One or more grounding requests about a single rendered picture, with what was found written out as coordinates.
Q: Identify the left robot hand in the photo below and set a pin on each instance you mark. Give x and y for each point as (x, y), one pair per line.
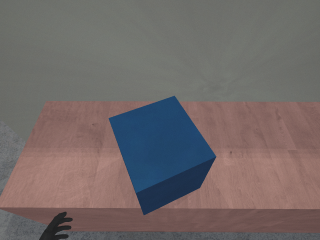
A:
(53, 228)

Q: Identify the pedestal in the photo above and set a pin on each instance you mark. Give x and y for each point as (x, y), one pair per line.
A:
(265, 177)

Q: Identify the carton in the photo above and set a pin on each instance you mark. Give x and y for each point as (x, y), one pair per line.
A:
(164, 153)

